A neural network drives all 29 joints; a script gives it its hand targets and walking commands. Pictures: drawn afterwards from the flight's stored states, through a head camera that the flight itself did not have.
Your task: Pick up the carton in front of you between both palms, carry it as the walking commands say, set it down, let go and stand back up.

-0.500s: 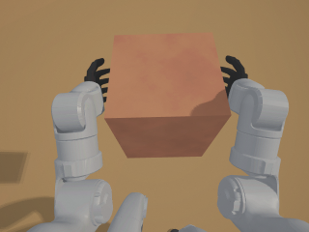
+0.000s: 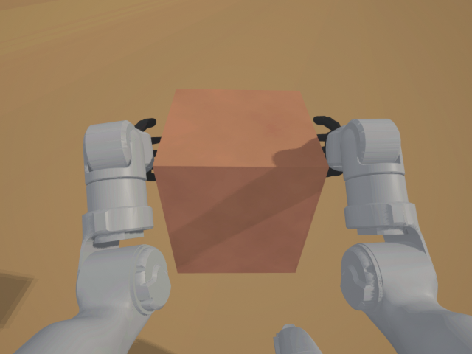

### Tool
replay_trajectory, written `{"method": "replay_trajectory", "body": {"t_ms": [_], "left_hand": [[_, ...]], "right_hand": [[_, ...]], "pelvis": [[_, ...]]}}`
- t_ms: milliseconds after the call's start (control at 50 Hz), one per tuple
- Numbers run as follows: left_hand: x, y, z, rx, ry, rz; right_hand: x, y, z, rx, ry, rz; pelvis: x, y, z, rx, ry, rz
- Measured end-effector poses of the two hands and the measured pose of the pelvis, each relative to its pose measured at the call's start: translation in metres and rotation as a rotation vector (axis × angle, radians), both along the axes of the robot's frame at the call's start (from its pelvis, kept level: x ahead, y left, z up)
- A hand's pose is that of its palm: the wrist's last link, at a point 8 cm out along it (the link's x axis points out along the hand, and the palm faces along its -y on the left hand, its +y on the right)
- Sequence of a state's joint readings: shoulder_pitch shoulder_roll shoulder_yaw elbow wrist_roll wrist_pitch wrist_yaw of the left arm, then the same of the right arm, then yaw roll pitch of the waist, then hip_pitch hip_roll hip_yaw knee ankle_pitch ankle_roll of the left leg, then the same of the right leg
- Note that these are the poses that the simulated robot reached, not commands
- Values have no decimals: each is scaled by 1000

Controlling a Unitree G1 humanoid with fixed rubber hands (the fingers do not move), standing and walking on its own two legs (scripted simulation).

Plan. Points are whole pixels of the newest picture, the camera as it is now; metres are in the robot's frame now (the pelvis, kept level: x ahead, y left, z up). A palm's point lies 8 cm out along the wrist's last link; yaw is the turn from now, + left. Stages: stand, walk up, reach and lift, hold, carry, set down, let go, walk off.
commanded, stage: carry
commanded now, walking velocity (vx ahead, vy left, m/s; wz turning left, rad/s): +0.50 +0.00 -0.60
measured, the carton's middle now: (237, 183) +0.38 -0.03 +0.08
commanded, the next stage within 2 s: none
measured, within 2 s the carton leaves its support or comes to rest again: neither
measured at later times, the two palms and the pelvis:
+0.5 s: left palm (163, 102) +0.61 +0.10 +0.10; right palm (301, 95) +0.59 -0.20 +0.10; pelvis +0.33 -0.03 +0.00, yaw -6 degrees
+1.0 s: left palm (229, 47) +0.91 -0.08 +0.06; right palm (333, 56) +0.81 -0.37 +0.06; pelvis +0.62 -0.14 +0.00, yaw -22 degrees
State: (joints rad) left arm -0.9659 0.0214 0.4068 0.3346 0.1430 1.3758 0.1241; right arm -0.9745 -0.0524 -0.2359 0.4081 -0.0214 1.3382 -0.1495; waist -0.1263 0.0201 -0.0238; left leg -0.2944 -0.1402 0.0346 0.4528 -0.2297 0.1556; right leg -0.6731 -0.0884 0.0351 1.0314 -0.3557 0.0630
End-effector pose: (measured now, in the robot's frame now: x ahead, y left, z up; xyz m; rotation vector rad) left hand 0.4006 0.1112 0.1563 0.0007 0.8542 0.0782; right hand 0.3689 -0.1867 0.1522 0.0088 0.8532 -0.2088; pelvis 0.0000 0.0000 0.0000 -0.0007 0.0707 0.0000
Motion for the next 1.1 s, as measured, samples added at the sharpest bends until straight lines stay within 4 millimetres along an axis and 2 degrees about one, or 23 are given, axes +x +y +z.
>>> {"method": "replay_trajectory", "body": {"t_ms": [140, 220, 280, 360, 420, 500, 620, 720, 780, 860, 920, 960, 1100], "left_hand": [[53, 26, -52, -29, 17, 150], [80, 21, -77, -29, -45, 201], [95, 13, -87, -43, -59, 216], [123, 2, -80, -63, -105, 198], [161, -5, -66, -40, -157, 122], [214, -16, -57, -33, -191, 22], [289, -53, -51, -29, -148, -118], [355, -92, -55, -48, -168, -185], [396, -119, -67, -52, -169, -207], [447, -154, -91, -37, -144, -218], [474, -172, -101, -14, -76, -231], [490, -183, -101, -6, -50, -241], [568, -232, -79, -4, -88, -320]], "right_hand": [[93, 24, -47, 27, 17, 76], [138, 22, -70, 70, -47, 96], [154, 14, -77, 84, -62, 78], [174, 2, -67, 75, -111, 54], [195, -6, -55, 58, -166, 24], [221, -16, -49, 30, -202, -39], [256, -47, -45, 12, -160, -161], [303, -81, -44, -3, -181, -230], [338, -105, -56, -4, -183, -255], [387, -140, -82, 6, -158, -261], [412, -158, -94, 33, -91, -281], [426, -168, -94, 36, -64, -288], [481, -209, -76, 30, -102, -357]], "pelvis": [[96, -34, 5, -10, 27, 9], [154, -51, -3, -27, 24, 20], [186, -56, 3, -17, 34, 19], [232, -54, 11, -3, 42, 3], [270, -45, 10, -1, 40, -31], [329, -33, 3, 2, 23, -109], [405, -37, 11, -32, 18, -191], [464, -57, 3, -35, -4, -249], [503, -77, -9, -41, -23, -279], [554, -109, -27, -54, -51, -309], [580, -124, -20, -48, -49, -334], [597, -132, -11, -38, -42, -353], [670, -156, 8, -3, -6, -436]]}}
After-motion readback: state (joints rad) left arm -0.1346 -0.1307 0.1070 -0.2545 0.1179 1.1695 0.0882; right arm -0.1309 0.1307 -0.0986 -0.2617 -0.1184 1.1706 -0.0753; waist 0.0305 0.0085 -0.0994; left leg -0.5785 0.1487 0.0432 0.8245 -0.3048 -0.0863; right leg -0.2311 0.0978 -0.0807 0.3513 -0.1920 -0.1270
